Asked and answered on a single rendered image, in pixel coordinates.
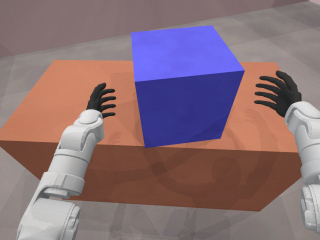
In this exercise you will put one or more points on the robot right upper arm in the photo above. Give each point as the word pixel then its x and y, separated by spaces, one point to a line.
pixel 310 207

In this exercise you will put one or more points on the robot left upper arm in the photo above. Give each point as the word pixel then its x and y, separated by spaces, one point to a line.
pixel 50 219

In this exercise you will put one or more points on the carton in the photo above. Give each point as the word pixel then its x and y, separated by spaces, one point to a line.
pixel 186 81

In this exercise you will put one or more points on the pedestal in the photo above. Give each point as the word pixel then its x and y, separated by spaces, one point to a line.
pixel 255 160

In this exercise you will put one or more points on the right robot forearm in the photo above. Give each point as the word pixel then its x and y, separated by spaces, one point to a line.
pixel 303 121

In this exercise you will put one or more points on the robot right hand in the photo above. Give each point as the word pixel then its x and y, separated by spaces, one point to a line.
pixel 287 93

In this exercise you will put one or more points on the left robot forearm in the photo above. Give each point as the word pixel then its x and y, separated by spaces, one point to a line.
pixel 65 176

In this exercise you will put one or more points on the robot left hand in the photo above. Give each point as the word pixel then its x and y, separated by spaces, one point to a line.
pixel 95 102

